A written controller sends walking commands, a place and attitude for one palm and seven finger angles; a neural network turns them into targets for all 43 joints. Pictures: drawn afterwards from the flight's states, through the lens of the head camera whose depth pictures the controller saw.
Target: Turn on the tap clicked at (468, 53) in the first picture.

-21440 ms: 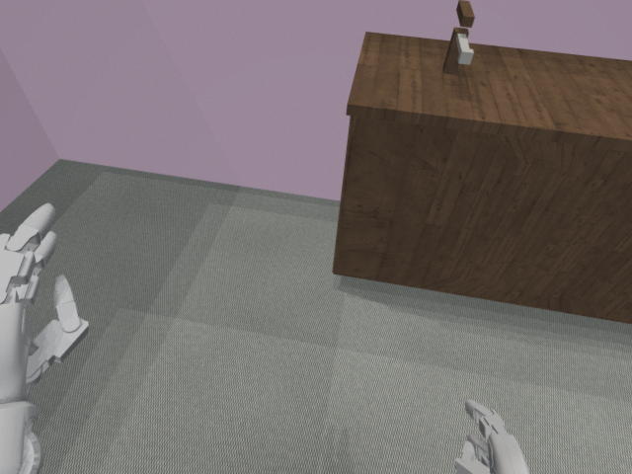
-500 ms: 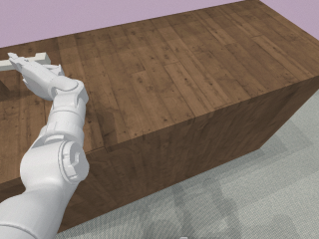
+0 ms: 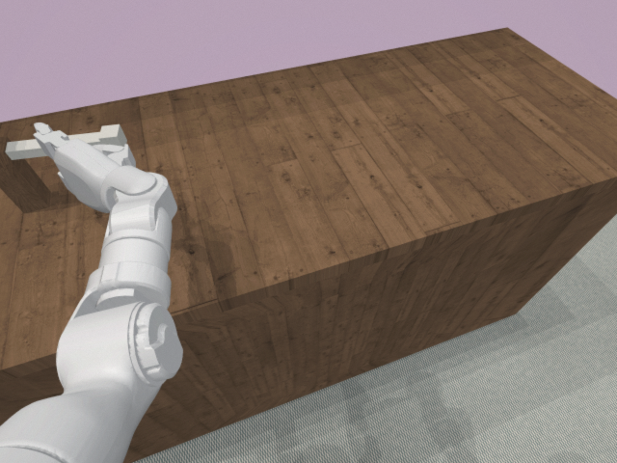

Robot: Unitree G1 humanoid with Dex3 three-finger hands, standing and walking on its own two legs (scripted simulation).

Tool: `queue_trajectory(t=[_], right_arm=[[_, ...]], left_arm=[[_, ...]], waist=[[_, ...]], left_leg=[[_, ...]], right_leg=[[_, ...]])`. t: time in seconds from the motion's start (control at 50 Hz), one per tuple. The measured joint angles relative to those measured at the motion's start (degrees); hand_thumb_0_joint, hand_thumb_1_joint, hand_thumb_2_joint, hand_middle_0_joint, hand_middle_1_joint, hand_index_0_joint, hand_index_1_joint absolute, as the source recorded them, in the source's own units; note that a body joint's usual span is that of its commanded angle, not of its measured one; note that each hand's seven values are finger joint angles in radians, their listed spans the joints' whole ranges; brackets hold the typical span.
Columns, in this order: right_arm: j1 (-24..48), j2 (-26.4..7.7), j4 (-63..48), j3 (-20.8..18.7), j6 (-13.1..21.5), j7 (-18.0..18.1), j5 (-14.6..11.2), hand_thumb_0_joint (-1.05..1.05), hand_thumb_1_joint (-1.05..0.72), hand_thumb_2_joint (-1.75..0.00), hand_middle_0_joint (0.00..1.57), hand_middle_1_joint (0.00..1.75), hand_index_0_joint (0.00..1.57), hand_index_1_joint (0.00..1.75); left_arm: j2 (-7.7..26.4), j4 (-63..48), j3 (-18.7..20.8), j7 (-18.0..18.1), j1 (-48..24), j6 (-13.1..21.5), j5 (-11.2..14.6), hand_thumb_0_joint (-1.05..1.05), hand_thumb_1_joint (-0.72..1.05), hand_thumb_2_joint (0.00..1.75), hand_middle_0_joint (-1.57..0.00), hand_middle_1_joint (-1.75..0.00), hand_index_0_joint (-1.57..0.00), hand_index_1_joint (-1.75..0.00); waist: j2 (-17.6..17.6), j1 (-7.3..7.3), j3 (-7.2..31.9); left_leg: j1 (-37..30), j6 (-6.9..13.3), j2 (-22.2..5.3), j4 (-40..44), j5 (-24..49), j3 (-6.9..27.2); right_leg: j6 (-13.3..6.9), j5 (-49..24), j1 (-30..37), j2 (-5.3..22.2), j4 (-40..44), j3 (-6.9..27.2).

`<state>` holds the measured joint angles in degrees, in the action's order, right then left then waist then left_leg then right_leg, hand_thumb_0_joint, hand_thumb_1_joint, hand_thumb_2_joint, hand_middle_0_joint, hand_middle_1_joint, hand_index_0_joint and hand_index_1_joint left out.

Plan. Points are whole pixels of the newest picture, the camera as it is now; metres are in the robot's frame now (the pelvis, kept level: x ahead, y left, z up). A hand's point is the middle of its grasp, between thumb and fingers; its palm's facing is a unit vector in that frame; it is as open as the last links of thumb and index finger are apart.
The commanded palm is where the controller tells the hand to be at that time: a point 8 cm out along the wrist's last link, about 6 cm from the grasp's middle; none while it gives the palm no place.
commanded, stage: lift the hand up off the lever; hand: left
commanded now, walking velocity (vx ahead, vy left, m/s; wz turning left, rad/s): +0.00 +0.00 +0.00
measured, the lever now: (113, 139) +0.53 +0.27 +0.13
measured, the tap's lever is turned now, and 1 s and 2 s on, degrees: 81 81 81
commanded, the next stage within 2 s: draw the hand back beside the body in 1.78 s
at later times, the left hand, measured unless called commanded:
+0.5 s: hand (117, 148) +0.46 +0.23 +0.17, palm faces +0.82 -0.56 -0.08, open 7.8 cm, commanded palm +0.41 +0.24 +0.17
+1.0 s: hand (119, 142) +0.45 +0.21 +0.19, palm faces +0.81 -0.58 -0.08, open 7.8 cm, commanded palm +0.40 +0.24 +0.19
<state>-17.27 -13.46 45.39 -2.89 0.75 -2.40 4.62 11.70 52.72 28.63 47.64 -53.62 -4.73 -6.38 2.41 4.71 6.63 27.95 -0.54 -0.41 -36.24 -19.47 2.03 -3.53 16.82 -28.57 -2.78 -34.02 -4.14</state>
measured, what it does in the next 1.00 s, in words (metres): stands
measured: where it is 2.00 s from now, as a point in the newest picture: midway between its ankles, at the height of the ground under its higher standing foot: outside the picture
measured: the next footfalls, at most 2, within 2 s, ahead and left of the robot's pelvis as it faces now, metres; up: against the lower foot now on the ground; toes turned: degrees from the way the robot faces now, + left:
none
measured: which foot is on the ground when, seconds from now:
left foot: down 0.00-1.00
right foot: down 0.00-1.00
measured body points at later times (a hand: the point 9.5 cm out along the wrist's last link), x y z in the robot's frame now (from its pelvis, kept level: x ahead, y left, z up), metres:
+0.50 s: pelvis -0.01 +0.00 +0.00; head +0.02 -0.02 +0.45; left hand +0.42 +0.25 +0.18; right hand +0.06 -0.26 -0.13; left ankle -0.02 +0.13 -0.72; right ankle -0.01 -0.08 -0.72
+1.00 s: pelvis -0.02 -0.01 +0.01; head +0.00 -0.03 +0.46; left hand +0.40 +0.24 +0.20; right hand +0.06 -0.26 -0.13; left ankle -0.02 +0.13 -0.72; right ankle -0.01 -0.08 -0.72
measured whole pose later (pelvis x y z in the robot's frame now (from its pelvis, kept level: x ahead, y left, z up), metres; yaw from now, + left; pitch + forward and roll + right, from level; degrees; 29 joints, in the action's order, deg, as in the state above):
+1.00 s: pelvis -0.02 -0.01 +0.01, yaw +0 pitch +7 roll +0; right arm -15.1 -13.4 47.3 -2.2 2.8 -0.3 3.0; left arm 10.1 48.8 26.0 47.1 -55.0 -12.9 -4.0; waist 2.9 2.8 5.5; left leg 22.6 -1.0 -0.1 -31.2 -15.5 2.1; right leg -4.0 13.7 -23.7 -2.5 -30.3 -4.2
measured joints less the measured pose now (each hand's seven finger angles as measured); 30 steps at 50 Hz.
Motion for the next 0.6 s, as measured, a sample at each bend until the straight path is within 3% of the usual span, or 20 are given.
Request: queue_trajectory(t=[0.18,0.6], right_arm=[[1.40,0.08,0.08,0.17,0.30,0.64,-0.35,0.00,-0.91,-0.90,0.20,0.30,0.20,0.30],[0.91,0.13,1.38,0.34,0.87,1.63,-1.16,0.00,-0.91,-0.90,0.20,0.30,0.20,0.30]], left_arm=[[-1.17,-1.56,-1.11,-0.34,-0.05,-1.74,0.86,0.02,0.90,0.90,-0.15,-0.15,-0.15,-0.15],[-1.54,-4.84,-1.78,-0.85,0.92,-5.66,1.68,0.01,0.90,0.90,-0.15,-0.15,-0.15,-0.15]], waist=[[-0.13,-0.85,-0.40],[0.18,-1.35,-0.74]], left_leg=[[-1.23,-0.06,0.25,0.98,0.61,0.37],[-4.26,-0.22,0.24,3.29,2.19,0.14]], right_leg=[[-0.04,-0.29,1.27,0.25,0.74,-0.35],[-0.19,-1.67,4.03,0.24,2.55,-0.13]])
